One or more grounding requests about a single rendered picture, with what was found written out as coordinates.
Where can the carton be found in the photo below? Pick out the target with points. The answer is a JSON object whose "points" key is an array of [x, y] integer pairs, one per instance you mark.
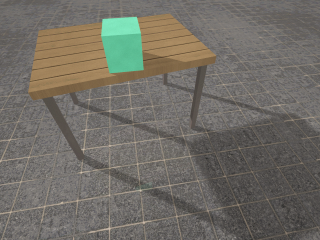
{"points": [[122, 42]]}

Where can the table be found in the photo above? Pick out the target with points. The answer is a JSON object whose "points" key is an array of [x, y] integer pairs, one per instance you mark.
{"points": [[71, 59]]}

